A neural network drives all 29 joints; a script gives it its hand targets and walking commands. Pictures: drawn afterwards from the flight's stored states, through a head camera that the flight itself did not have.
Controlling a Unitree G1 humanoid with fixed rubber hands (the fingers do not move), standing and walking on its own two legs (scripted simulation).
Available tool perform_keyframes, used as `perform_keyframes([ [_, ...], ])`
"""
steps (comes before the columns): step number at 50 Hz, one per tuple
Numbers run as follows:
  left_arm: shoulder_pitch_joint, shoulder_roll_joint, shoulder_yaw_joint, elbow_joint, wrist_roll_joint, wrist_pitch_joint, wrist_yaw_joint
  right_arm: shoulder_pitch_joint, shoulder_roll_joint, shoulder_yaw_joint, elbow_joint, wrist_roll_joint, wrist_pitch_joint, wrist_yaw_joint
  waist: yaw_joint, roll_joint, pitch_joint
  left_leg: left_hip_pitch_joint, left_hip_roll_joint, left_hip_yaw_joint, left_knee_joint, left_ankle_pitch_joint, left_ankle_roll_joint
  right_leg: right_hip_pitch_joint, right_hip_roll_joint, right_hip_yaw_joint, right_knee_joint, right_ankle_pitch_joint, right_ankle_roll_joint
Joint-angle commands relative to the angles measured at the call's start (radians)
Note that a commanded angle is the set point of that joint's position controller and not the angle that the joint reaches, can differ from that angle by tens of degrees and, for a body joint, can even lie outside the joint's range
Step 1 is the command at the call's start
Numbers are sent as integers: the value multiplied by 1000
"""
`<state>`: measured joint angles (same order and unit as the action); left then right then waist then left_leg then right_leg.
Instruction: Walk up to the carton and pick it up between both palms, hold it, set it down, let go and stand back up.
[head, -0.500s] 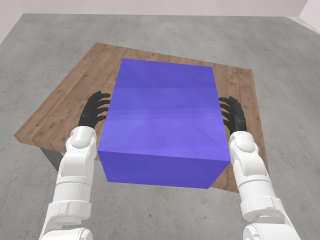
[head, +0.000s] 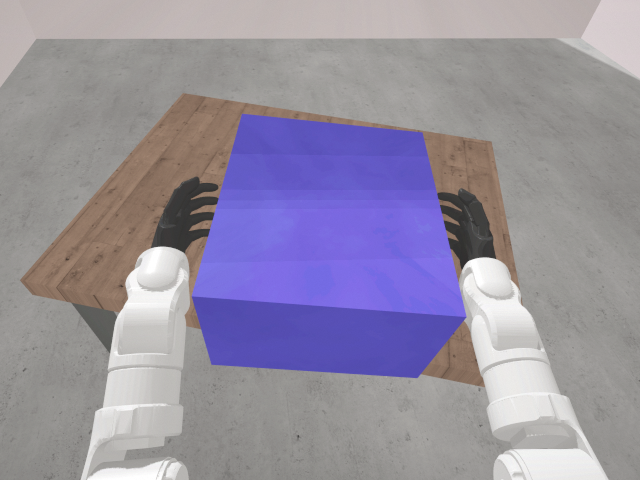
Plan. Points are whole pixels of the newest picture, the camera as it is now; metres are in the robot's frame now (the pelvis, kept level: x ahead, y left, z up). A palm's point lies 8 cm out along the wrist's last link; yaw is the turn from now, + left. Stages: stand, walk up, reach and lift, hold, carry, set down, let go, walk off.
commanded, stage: reach and lift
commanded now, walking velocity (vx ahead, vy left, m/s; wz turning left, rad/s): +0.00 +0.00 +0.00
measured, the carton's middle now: (325, 239) +0.41 -0.01 +0.07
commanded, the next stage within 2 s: hold in 0.56 s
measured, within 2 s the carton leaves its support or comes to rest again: neither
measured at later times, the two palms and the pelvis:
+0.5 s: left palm (164, 234) +0.35 +0.18 +0.14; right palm (475, 241) +0.35 -0.19 +0.13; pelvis +0.00 +0.00 +0.00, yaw +0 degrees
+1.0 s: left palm (161, 230) +0.35 +0.18 +0.15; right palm (481, 234) +0.35 -0.19 +0.15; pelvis -0.01 +0.00 +0.00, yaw +0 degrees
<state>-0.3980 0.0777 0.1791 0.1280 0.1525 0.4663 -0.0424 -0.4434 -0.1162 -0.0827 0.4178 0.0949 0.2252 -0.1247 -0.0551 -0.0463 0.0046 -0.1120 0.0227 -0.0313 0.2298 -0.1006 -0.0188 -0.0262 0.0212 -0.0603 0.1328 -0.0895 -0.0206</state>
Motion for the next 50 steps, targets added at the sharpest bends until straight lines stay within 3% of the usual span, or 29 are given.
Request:
perform_keyframes([
  [1,-588,-379,-391,-192,-106,-63,-122,-620,391,307,-294,32,-83,145,-12,53,-417,198,-38,36,26,150,4,7,27,-39,17,156,41],
  [4,-555,-390,-395,-241,-107,-55,-128,-588,393,327,-343,45,-79,133,-25,43,-484,232,-44,28,49,247,4,68,30,-31,30,281,41],
  [7,-519,-368,-356,-210,-80,-26,-145,-548,389,332,-292,59,-47,121,-16,39,-405,208,-47,25,39,267,7,111,20,-27,29,334,49],
  [10,-540,-372,-366,-264,-86,-8,-147,-579,383,334,-330,78,-36,116,-15,56,-422,224,-49,25,36,272,0,102,28,-29,24,312,44],
  [13,-547,-363,-352,-270,-80,-3,-148,-593,386,356,-352,81,-32,116,2,32,-433,194,-49,29,28,257,15,150,24,-26,43,335,50],
  [16,-549,-376,-380,-298,-89,10,-141,-601,378,360,-361,90,-31,118,-5,54,-443,230,-45,28,41,271,4,115,29,-24,37,304,41],
  [20,-571,-364,-365,-281,-83,28,-141,-613,376,340,-324,90,-15,122,-1,49,-385,211,-45,37,34,226,4,90,27,-29,30,247,43],
  [23,-587,-361,-366,-280,-85,38,-137,-634,358,309,-311,80,-10,128,-8,72,-398,222,-42,38,27,202,-2,65,29,-38,25,201,36],
  [28,-574,-373,-373,-295,-89,51,-138,-628,347,314,-331,87,2,123,-23,69,-429,247,-45,30,55,276,-11,76,33,-35,24,257,34],
  [34,-614,-362,-356,-284,-94,71,-136,-679,353,308,-318,86,25,131,-14,40,-396,202,-43,35,30,171,2,64,34,-42,20,158,30],
  [38,-632,-372,-355,-296,-86,74,-128,-681,356,301,-311,85,24,135,-12,62,-414,217,-44,38,35,216,0,71,32,-36,31,204,32],
  [45,-626,-360,-325,-276,-79,98,-140,-683,360,303,-287,98,47,128,-3,47,-402,183,-51,42,32,201,13,92,21,-27,35,220,41],
  [50,-615,-352,-344,-334,-86,103,-141,-670,363,330,-351,118,54,113,-4,49,-470,221,-54,37,45,278,12,135,25,-26,51,323,43],
])
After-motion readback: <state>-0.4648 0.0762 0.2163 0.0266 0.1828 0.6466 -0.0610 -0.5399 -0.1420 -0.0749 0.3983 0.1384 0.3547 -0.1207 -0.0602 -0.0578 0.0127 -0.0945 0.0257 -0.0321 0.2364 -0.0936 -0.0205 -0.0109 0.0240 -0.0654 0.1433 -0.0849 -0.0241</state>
